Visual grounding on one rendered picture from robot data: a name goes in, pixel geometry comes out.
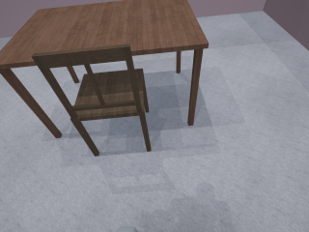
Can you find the chair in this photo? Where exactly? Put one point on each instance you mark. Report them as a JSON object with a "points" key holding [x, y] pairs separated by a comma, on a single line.
{"points": [[102, 95]]}

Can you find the table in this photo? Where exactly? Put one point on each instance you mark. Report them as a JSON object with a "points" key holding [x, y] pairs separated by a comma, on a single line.
{"points": [[148, 26]]}

